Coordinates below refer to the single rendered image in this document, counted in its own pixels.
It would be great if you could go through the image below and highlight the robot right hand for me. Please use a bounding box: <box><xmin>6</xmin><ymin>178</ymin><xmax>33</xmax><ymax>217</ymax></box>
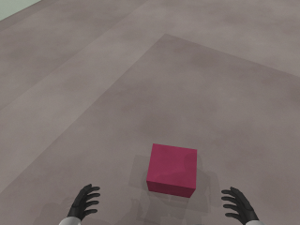
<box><xmin>221</xmin><ymin>187</ymin><xmax>259</xmax><ymax>225</ymax></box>

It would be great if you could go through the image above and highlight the robot left hand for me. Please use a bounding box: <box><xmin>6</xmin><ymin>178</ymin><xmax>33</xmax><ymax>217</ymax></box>
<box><xmin>67</xmin><ymin>184</ymin><xmax>100</xmax><ymax>222</ymax></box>

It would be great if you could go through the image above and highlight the carton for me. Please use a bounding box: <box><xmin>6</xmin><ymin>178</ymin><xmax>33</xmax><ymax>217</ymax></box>
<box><xmin>146</xmin><ymin>143</ymin><xmax>198</xmax><ymax>198</ymax></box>

